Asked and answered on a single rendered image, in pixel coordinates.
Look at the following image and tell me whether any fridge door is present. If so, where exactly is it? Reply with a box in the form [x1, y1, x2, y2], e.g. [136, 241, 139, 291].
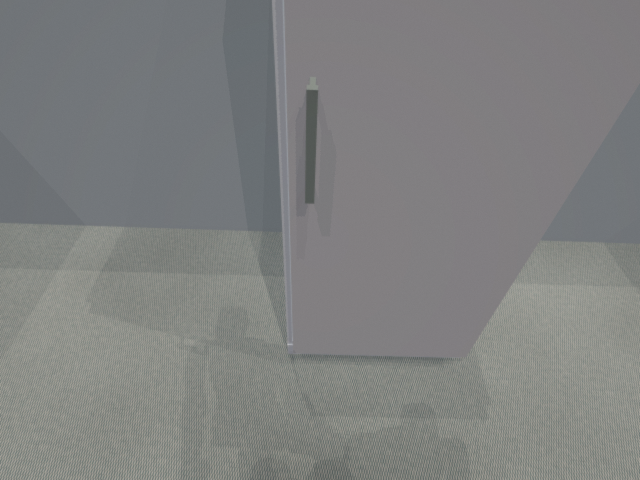
[284, 0, 640, 357]

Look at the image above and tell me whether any handle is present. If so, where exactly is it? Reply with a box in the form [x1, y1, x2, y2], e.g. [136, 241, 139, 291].
[305, 77, 318, 204]

